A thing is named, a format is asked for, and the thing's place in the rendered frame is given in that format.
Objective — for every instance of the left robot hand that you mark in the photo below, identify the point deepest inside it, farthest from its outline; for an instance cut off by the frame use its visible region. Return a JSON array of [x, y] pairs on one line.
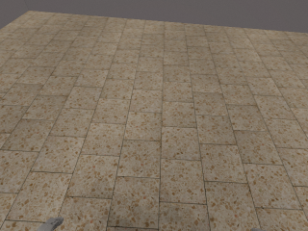
[[51, 224]]

